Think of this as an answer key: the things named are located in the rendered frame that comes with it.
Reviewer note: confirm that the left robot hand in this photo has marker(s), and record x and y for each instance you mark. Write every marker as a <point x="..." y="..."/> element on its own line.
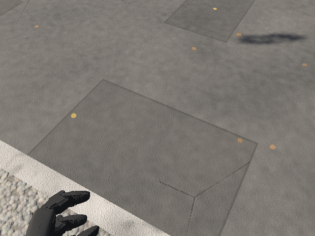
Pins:
<point x="44" y="221"/>

